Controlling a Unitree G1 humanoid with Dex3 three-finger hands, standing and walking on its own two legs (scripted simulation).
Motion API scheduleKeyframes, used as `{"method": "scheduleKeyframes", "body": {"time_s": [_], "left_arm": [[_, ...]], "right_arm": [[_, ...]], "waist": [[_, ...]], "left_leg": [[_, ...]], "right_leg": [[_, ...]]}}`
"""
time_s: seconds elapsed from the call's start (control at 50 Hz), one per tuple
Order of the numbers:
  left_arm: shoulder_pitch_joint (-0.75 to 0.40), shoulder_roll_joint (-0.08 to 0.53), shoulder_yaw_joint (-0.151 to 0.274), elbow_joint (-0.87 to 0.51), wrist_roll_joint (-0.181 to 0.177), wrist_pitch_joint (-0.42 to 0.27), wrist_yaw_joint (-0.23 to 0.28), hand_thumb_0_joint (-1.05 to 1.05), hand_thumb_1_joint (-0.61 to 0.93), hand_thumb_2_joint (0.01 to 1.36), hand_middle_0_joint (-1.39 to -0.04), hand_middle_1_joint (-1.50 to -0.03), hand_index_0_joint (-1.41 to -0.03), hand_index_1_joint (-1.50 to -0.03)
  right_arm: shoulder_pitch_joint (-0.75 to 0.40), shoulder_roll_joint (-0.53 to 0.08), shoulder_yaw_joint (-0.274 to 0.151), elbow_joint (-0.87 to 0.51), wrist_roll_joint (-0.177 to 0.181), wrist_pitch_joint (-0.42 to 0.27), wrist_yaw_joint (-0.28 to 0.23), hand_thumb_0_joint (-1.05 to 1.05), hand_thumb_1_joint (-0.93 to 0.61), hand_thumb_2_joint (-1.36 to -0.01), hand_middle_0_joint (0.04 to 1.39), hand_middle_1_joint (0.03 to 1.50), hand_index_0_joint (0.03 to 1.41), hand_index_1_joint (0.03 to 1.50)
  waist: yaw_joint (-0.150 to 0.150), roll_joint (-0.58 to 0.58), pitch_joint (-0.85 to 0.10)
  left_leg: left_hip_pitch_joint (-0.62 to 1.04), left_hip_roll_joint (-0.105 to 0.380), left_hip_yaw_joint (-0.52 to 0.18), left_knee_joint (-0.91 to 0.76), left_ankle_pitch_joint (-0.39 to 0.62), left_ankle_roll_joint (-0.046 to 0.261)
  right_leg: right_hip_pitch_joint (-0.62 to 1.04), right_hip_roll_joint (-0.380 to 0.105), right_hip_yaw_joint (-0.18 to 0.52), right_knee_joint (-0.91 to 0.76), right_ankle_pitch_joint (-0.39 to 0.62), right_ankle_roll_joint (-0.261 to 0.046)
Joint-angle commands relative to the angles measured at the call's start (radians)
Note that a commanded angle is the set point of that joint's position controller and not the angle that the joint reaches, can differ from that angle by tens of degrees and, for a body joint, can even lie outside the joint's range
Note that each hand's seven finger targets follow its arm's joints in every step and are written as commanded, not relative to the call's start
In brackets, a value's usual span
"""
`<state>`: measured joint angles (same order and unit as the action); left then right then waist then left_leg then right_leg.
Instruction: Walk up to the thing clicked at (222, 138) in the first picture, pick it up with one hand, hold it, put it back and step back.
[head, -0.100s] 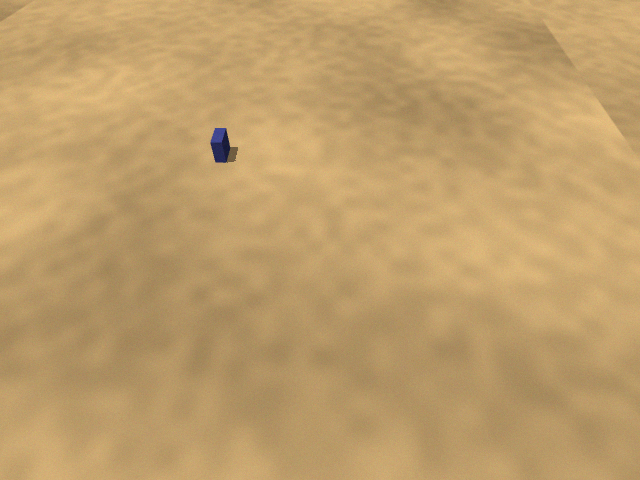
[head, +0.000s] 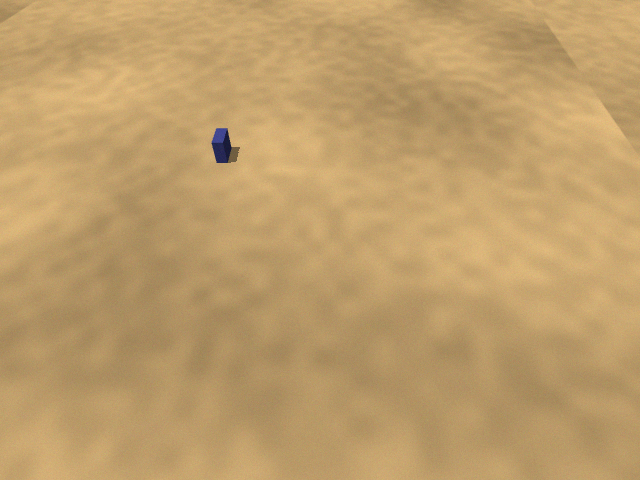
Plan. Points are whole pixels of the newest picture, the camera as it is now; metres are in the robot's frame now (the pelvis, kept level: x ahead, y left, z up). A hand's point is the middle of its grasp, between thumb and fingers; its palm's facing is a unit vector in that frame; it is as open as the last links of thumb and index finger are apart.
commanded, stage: stand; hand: left
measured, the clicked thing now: (221, 145) +1.68 +0.51 -0.72
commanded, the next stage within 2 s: walk up in 1.02 s
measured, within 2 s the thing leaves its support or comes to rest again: neither
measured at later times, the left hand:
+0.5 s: hand out of the picture +0.08 +0.25 -0.16, palm faces -0.02 -0.94 -0.33, open 7.3 cm
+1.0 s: hand out of the picture +0.08 +0.25 -0.16, palm faces -0.02 -0.94 -0.34, open 7.3 cm
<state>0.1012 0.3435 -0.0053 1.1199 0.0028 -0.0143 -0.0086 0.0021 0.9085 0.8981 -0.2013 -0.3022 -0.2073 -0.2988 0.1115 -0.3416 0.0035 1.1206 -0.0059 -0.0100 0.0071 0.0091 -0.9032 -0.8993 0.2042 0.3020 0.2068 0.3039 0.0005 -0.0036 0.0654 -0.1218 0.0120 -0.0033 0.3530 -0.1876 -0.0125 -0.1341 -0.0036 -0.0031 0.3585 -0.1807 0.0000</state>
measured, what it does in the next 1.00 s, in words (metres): stands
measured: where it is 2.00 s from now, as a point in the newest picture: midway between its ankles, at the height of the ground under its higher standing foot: (288, 431)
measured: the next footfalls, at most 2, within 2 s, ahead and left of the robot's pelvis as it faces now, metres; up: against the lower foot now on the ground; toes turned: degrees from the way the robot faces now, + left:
left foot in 1.38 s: +0.20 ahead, +0.24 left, +0.00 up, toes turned +12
right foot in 1.86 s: +0.53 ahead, +0.01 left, +0.00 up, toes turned +4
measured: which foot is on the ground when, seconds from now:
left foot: down 0.00-1.00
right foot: down 0.00-1.00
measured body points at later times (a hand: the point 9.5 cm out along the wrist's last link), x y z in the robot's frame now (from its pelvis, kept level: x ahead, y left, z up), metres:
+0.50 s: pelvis +0.01 +0.00 +0.00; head +0.02 +0.00 +0.45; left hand +0.09 +0.30 -0.13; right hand +0.09 -0.30 -0.13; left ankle +0.00 +0.13 -0.75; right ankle +0.01 -0.12 -0.75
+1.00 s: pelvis +0.01 +0.00 +0.00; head +0.02 +0.00 +0.45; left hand +0.08 +0.30 -0.13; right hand +0.08 -0.30 -0.13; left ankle +0.00 +0.13 -0.75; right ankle +0.01 -0.12 -0.75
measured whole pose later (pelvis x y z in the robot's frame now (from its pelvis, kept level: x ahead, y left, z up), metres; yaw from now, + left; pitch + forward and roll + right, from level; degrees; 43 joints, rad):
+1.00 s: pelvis +0.01 +0.00 +0.00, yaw +0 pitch -2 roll +0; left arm 0.11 0.35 0.00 1.13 0.00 -0.01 -0.01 0.00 0.91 0.90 -0.20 -0.30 -0.21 -0.30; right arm 0.11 -0.35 0.01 1.13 -0.01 -0.01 0.01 0.01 -0.90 -0.90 0.20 0.30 0.21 0.30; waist 0.00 0.00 0.06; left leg -0.10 0.02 -0.01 0.32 -0.18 -0.02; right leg -0.11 0.00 -0.01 0.33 -0.18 0.00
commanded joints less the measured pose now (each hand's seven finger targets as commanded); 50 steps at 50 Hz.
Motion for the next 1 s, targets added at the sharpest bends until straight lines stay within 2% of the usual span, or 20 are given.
{"method": "scheduleKeyframes", "body": {"time_s": [0.0, 0.2, 0.32, 0.5, 0.62, 0.82, 0.98], "left_arm": [[-0.039, 0.208, 0.038, -0.061, 0.004, -0.018, 0.013, 0.000, 0.900, 0.900, -0.200, -0.300, -0.200, -0.300], [-0.038, 0.212, 0.038, -0.058, 0.004, -0.021, 0.017, 0.000, 0.900, 0.900, -0.200, -0.300, -0.200, -0.300], [-0.035, 0.211, 0.038, -0.059, 0.005, -0.019, 0.017, 0.000, 0.900, 0.900, -0.200, -0.300, -0.200, -0.300], [-0.035, 0.213, 0.037, -0.058, 0.003, -0.021, 0.018, 0.000, 0.900, 0.900, -0.200, -0.300, -0.200, -0.300], [-0.031, 0.209, 0.038, -0.056, 0.003, -0.019, 0.017, 0.000, 0.900, 0.900, -0.200, -0.300, -0.200, -0.300], [-0.036, 0.217, 0.042, -0.058, 0.005, -0.018, 0.017, 0.000, 0.900, 0.900, -0.200, -0.300, -0.200, -0.300], [-0.025, 0.216, 0.040, -0.054, 0.004, -0.018, 0.016, 0.000, 0.900, 0.900, -0.200, -0.300, -0.200, -0.300]], "right_arm": [[-0.033, -0.205, -0.041, -0.060, -0.003, -0.024, -0.015, 0.000, -0.900, -0.900, 0.200, 0.300, 0.200, 0.300], [-0.040, -0.208, -0.043, -0.059, -0.001, -0.023, -0.016, 0.000, -0.900, -0.900, 0.200, 0.300, 0.200, 0.300], [-0.044, -0.214, -0.044, -0.058, -0.002, -0.021, -0.016, 0.000, -0.900, -0.900, 0.200, 0.300, 0.200, 0.300], [-0.046, -0.207, -0.043, -0.057, 0.000, -0.019, -0.016, 0.000, -0.900, -0.900, 0.200, 0.300, 0.200, 0.300], [-0.043, -0.211, -0.041, -0.057, -0.001, -0.020, -0.016, 0.000, -0.900, -0.900, 0.200, 0.300, 0.200, 0.300], [-0.032, -0.213, -0.041, -0.056, -0.003, -0.019, -0.016, 0.000, -0.900, -0.900, 0.200, 0.300, 0.200, 0.300], [-0.032, -0.212, -0.041, -0.056, -0.001, -0.021, -0.017, 0.000, -0.900, -0.900, 0.200, 0.300, 0.200, 0.300]], "waist": [[0.002, 0.013, -0.078], [0.001, -0.005, -0.095], [0.000, 0.011, -0.100], [0.000, 0.004, -0.095], [0.003, 0.017, -0.081], [0.000, 0.005, -0.087], [0.001, 0.003, -0.092]], "left_leg": [[-0.012, 0.110, -0.093, -0.073, 0.078, 0.035], [0.019, 0.113, -0.092, -0.062, 0.155, 0.035], [0.024, 0.114, -0.089, -0.069, 0.134, 0.033], [0.022, 0.113, -0.089, -0.067, 0.156, 0.031], [0.013, 0.115, -0.092, -0.077, 0.117, 0.032], [0.018, 0.113, -0.089, -0.079, 0.113, 0.030], [0.032, 0.116, -0.090, -0.078, 0.143, 0.029]], "right_leg": [[0.015, -0.116, 0.094, -0.061, 0.077, -0.027], [0.035, -0.121, 0.090, -0.062, 0.154, -0.025], [0.034, -0.122, 0.089, -0.069, 0.129, -0.026], [0.043, -0.124, 0.090, -0.073, 0.159, -0.027], [0.036, -0.122, 0.089, -0.082, 0.114, -0.025], [0.039, -0.125, 0.093, -0.083, 0.112, -0.028], [0.036, -0.123, 0.093, -0.078, 0.139, -0.030]]}}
